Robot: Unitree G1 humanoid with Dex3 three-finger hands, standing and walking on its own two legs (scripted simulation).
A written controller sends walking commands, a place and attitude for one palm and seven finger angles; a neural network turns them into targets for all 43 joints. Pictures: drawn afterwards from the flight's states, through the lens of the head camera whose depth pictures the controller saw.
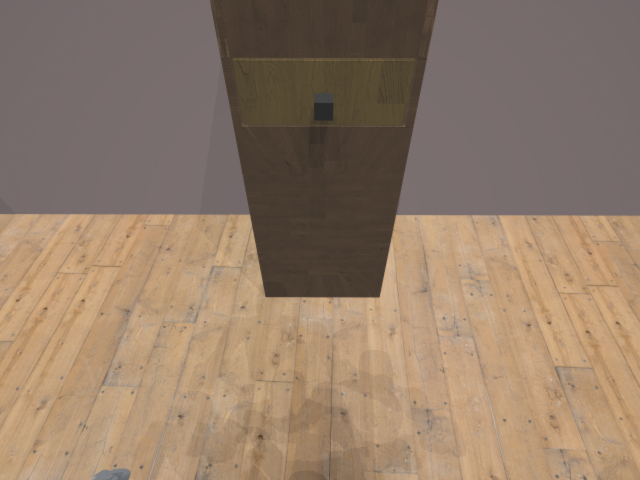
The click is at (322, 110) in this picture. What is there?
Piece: drawer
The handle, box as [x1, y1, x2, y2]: [314, 92, 332, 120]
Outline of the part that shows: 314,94 314,120 332,120 332,94 326,94 325,92 321,92 320,94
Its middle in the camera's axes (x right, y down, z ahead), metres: +0.00 -0.30 +0.85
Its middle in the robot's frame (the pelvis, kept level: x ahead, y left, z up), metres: +0.85 +0.04 +0.05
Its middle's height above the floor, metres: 0.82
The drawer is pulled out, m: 0.00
